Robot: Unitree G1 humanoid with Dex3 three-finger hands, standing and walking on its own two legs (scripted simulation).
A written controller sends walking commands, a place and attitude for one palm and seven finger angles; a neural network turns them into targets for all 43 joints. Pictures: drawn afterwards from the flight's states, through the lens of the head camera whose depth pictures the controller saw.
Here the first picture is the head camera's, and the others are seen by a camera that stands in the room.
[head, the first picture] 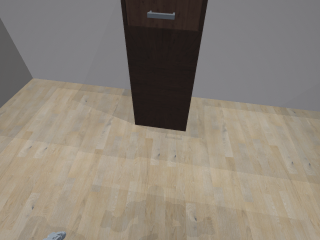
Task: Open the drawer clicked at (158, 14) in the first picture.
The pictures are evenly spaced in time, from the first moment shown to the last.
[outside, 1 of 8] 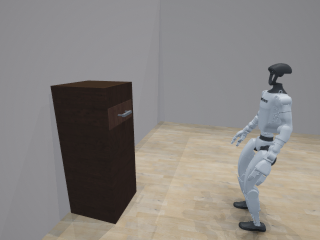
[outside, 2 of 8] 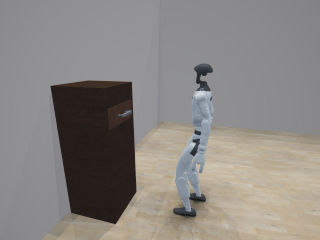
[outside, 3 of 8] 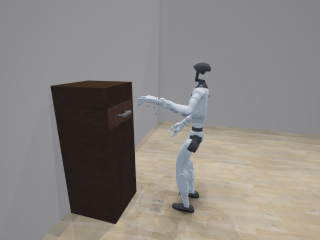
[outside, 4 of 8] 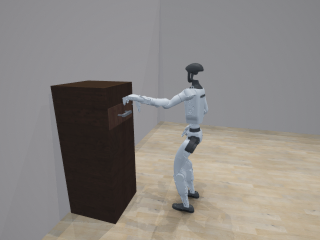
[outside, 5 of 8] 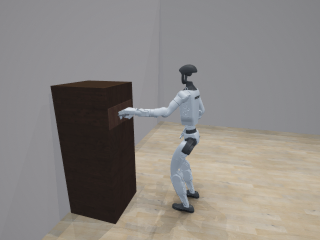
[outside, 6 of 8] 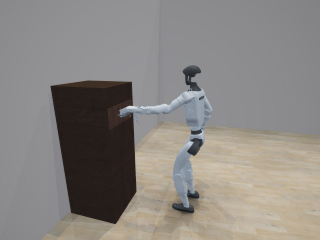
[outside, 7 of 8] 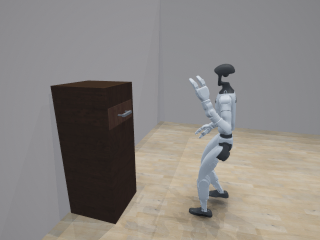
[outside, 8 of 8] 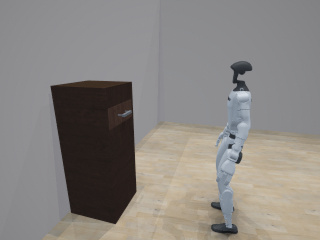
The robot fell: no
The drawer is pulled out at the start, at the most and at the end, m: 0.00 0.00 0.00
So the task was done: no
